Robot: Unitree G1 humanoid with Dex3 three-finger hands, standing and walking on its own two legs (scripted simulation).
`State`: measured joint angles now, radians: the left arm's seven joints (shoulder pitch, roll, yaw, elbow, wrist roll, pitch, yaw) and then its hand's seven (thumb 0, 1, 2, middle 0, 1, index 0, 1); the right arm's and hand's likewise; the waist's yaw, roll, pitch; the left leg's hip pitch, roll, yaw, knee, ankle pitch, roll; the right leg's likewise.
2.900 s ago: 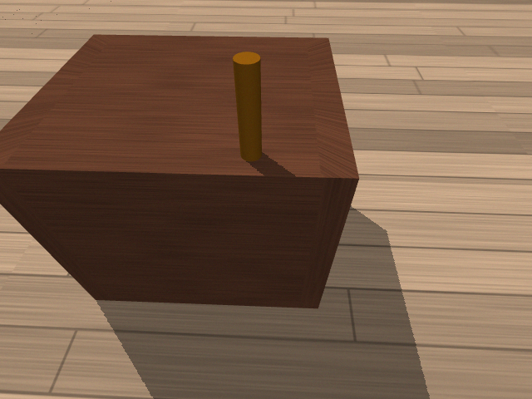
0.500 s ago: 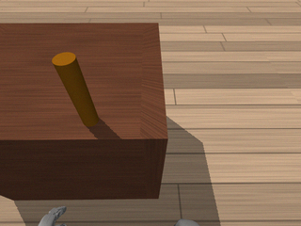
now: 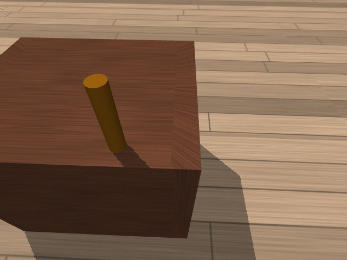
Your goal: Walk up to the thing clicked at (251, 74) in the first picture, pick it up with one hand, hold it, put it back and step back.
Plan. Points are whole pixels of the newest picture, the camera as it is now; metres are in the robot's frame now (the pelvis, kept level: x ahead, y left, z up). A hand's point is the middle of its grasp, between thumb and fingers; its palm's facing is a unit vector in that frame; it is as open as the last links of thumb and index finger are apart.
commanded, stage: walk up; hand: left
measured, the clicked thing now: (108, 118) +0.43 +0.19 +0.09
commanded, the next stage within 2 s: stand in 0.42 s
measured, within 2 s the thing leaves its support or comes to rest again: neither
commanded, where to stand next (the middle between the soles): +0.05 +0.00 m, yaw -1 degrees
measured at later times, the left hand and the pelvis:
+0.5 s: hand out of the picture +0.09 +0.25 -0.15, palm faces -0.01 -0.94 -0.34, open 7.4 cm; pelvis +0.01 -0.01 +0.00, yaw +1 degrees
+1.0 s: hand out of the picture +0.12 +0.24 -0.15, palm faces -0.01 -0.94 -0.35, open 7.4 cm; pelvis +0.04 -0.01 +0.00, yaw +1 degrees
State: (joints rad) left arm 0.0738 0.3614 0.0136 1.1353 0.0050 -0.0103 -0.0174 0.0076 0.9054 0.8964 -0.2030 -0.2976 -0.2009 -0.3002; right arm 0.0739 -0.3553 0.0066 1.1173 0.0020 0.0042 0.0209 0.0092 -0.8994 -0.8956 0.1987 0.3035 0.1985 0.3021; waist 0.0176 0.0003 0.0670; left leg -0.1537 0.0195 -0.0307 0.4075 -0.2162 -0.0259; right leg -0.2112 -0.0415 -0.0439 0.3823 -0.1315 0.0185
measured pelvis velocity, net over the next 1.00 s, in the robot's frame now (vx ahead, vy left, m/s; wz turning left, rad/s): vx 0.04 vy -0.01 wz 0.01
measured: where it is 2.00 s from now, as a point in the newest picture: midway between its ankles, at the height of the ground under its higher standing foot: outside the picture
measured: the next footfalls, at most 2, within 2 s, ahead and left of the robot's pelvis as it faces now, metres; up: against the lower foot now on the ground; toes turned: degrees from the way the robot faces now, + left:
none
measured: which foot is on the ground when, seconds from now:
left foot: down 0.00-1.00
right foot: down 0.00-1.00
